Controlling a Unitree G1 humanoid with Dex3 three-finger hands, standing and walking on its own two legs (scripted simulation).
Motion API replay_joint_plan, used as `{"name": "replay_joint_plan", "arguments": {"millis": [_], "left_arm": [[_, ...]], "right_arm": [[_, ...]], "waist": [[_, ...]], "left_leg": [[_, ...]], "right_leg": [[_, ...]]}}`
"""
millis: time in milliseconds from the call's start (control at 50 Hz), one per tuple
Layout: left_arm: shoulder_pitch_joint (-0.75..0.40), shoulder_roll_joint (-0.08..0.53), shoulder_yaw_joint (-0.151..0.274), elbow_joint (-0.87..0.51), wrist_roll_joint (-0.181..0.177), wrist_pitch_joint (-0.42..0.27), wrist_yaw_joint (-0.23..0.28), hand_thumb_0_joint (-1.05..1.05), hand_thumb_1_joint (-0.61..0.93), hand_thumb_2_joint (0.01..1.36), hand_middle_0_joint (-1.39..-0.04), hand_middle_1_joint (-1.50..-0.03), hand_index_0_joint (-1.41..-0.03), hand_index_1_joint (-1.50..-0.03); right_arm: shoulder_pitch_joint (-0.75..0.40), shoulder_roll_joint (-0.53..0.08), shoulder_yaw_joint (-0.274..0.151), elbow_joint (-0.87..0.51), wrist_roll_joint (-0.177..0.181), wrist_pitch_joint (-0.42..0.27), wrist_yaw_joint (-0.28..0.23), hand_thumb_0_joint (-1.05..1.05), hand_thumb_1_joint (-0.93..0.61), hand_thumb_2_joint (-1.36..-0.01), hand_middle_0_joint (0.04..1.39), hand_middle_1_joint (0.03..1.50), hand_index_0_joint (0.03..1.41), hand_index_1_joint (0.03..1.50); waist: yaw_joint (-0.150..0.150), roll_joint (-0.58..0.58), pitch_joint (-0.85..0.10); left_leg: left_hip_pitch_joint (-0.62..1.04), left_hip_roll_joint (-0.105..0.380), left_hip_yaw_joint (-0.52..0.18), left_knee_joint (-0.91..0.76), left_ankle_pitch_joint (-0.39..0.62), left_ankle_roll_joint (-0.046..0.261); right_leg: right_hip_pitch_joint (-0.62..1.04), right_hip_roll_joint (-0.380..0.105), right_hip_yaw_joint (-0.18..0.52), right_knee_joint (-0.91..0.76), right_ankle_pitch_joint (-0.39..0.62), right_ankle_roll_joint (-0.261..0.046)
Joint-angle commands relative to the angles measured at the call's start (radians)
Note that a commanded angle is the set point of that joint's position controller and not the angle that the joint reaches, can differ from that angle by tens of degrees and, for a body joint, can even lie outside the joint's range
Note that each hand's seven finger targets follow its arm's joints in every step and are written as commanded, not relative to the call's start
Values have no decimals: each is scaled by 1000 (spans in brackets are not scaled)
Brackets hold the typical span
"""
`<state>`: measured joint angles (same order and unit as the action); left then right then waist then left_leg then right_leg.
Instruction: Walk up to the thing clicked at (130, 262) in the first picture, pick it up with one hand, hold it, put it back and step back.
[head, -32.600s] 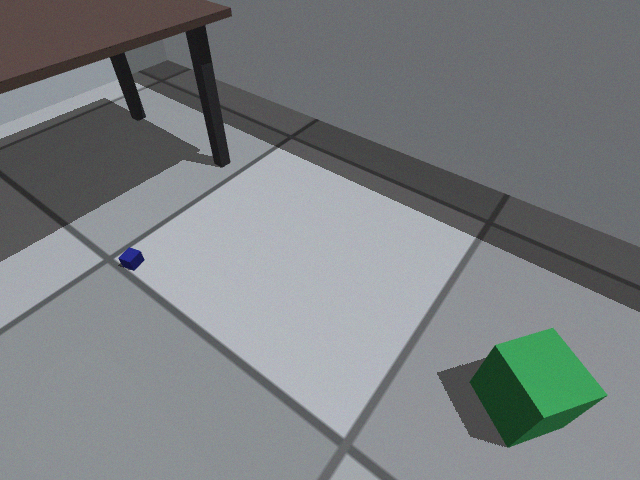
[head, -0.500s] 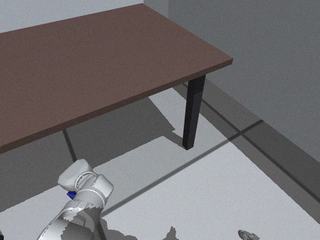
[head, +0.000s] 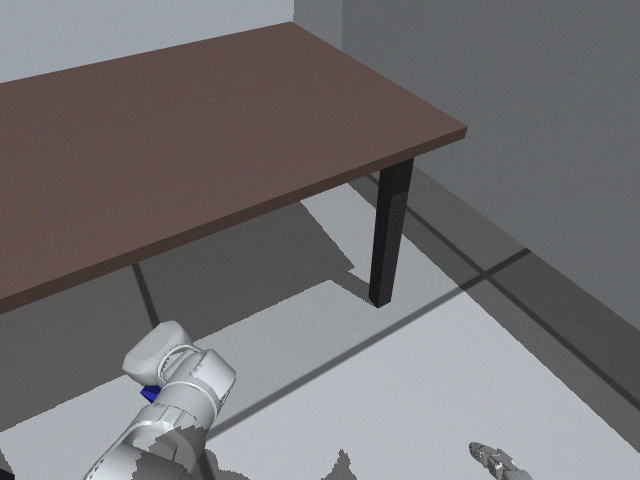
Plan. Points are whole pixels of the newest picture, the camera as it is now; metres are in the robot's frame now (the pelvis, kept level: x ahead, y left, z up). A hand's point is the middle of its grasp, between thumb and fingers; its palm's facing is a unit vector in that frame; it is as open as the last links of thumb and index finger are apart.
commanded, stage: hold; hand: left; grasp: from above
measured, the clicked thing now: (177, 389) +0.29 +0.24 -0.09
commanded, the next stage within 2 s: crouch in 0.54 s
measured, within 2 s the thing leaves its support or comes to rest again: neither
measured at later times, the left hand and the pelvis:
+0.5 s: hand (181, 378) +0.29 +0.22 -0.05, palm faces -0.21 -0.39 -0.90, open 7.2 cm; pelvis +0.00 +0.00 +0.00, yaw +0 degrees
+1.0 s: hand (185, 398) +0.28 +0.22 -0.09, palm faces -0.32 -0.38 -0.87, open 7.0 cm; pelvis +0.00 +0.00 -0.01, yaw +0 degrees
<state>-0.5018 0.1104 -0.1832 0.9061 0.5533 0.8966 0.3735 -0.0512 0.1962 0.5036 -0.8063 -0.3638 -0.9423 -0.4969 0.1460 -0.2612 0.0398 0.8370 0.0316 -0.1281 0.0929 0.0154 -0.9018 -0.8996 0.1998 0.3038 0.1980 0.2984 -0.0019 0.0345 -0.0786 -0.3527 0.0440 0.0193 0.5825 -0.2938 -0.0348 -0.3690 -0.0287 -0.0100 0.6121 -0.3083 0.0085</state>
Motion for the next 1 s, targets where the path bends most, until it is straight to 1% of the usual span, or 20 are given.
{"name": "replay_joint_plan", "arguments": {"millis": [0,40,80,120,200,220,260,320,360,420,460,520,540,560,600,620,680,860,880,980], "left_arm": [[-398,135,0,-137,62,8,47,0,540,693,-1052,-408,-975,-489],[-407,157,12,-139,60,5,47,0,542,685,-1053,-409,-977,-489],[-416,113,-9,-160,56,5,42,0,537,694,-1043,-425,-969,-503],[-432,145,10,-175,52,7,48,0,547,691,-1056,-417,-980,-497],[-382,134,-3,-138,67,13,52,0,546,672,-1056,-405,-981,-482],[-415,166,11,-173,70,5,56,0,567,680,-1066,-410,-992,-487],[-401,108,-11,-159,65,13,56,0,591,710,-1094,-415,-1015,-497],[-398,143,13,-176,57,15,61,0,604,691,-1102,-406,-1026,-486],[-415,118,-5,-185,58,16,56,0,594,719,-1105,-399,-1022,-486],[-428,163,14,-187,62,14,57,0,593,685,-1099,-385,-1019,-468],[-409,120,-8,-195,52,16,49,0,576,683,-1092,-378,-1010,-464],[-407,157,11,-171,59,18,43,0,573,675,-1095,-367,-1012,-454],[-402,128,-6,-164,65,23,39,0,571,674,-1089,-372,-1008,-458],[-396,141,0,-180,64,20,38,0,572,692,-1093,-375,-1008,-464],[-406,126,-6,-166,63,22,37,0,596,667,-1101,-388,-1024,-468],[-415,146,2,-183,63,20,38,0,672,677,-1109,-468,-1069,-511],[-372,109,-15,-153,57,23,35,0,531,446,-920,-462,-940,-444],[-377,148,28,-1,79,-75,56,0,616,465,-974,-479,-997,-458],[-384,139,29,20,80,-94,61,0,618,473,-972,-495,-996,-472],[-410,173,70,123,119,-186,130,0,631,424,-971,-505,-1008,-469]], "right_arm": [[-108,-114,-41,-121,9,-52,-6,0,-894,-899,199,300,199,300],[-110,-117,-43,-122,9,-53,-7,0,-895,-899,199,300,199,300],[-120,-110,-41,-124,10,-54,-4,0,-894,-899,199,300,199,300],[-120,-113,-42,-127,7,-54,-4,0,-894,-899,199,300,199,300],[-121,-109,-38,-121,11,-55,-7,0,-896,-900,199,300,199,300],[-120,-115,-43,-123,10,-57,-7,0,-893,-899,199,300,199,300],[-131,-104,-41,-124,9,-55,-5,0,-896,-900,199,300,199,299],[-135,-110,-47,-124,9,-55,-4,0,-895,-900,199,300,199,299],[-132,-108,-46,-125,9,-55,-3,0,-895,-900,199,300,199,300],[-125,-115,-49,-121,9,-55,-6,0,-894,-900,199,300,199,300],[-132,-110,-43,-128,13,-54,-7,0,-896,-900,199,300,199,300],[-121,-117,-47,-117,14,-55,-7,0,-896,-901,199,300,199,300],[-126,-109,-46,-115,14,-54,-6,0,-897,-901,199,300,199,300],[-125,-115,-50,-124,15,-55,-6,0,-896,-901,199,300,199,300],[-123,-111,-48,-120,13,-58,-5,0,-898,-901,199,300,199,300],[-122,-114,-49,-123,13,-60,-6,0,-891,-903,200,300,200,300],[-119,-109,-47,-125,14,-59,-5,0,-860,-888,200,300,201,300],[-45,-117,-71,-89,5,-59,-5,0,-863,-889,200,299,201,299],[-35,-115,-72,-80,2,-61,-6,0,-863,-888,200,299,200,299],[37,-122,-93,-52,-14,-71,-6,0,-868,-888,200,299,200,299]], "waist": [[3,-49,-228],[9,-65,-241],[-4,-59,-256],[9,-52,-280],[5,-74,-233],[14,-54,-262],[2,-59,-255],[12,-48,-271],[2,-41,-258],[15,-47,-267],[5,-64,-273],[12,-56,-268],[4,-50,-256],[15,-43,-265],[6,-54,-247],[14,-34,-248],[7,-67,-229],[-12,-92,-219],[-30,-106,-226],[-46,-81,-247]], "left_leg": [[67,-53,27,-68,203,39],[72,-54,27,-67,204,40],[84,-55,27,-62,210,41],[95,-55,29,-63,224,41],[74,-55,27,-69,201,41],[79,-57,30,-67,206,40],[83,-54,27,-64,218,39],[90,-55,31,-62,229,38],[94,-50,26,-71,226,35],[89,-52,29,-65,236,37],[101,-54,30,-62,247,41],[90,-54,31,-65,251,41],[87,-55,29,-64,253,40],[96,-56,32,-68,252,38],[93,-52,26,-74,238,38],[95,-52,28,-80,232,36],[89,-51,25,-77,245,40],[25,-49,32,-31,219,40],[13,-47,28,-18,224,42],[-117,-39,35,102,204,34]], "right_leg": [[114,48,-13,-90,220,-16],[122,47,-13,-91,220,-15],[119,45,-6,-93,234,-12],[130,45,-8,-91,243,-12],[125,48,-16,-96,217,-14],[133,47,-11,-94,220,-15],[124,48,-10,-93,234,-14],[133,48,-9,-92,243,-14],[126,52,-12,-88,235,-17],[139,50,-12,-89,246,-16],[144,49,-12,-93,266,-12],[145,47,-8,-92,272,-13],[134,47,-7,-96,276,-12],[148,48,-11,-95,266,-15],[129,51,-13,-97,246,-17],[132,51,-17,-99,235,-20],[130,52,-19,-100,253,-17],[79,39,1,-79,241,-15],[61,40,4,-67,254,-13],[-56,40,6,44,240,-19]]}}
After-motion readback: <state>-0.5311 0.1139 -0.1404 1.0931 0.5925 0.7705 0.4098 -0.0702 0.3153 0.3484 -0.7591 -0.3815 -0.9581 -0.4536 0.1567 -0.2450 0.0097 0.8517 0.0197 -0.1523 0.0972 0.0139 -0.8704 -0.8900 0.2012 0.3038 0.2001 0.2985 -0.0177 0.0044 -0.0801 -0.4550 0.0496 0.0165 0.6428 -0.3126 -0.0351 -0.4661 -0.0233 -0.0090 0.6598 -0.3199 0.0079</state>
